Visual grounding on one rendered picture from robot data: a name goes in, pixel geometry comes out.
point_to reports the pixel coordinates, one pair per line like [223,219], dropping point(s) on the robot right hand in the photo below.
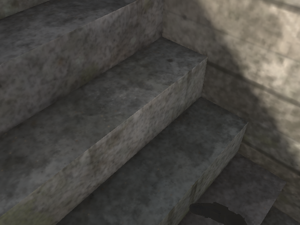
[218,212]

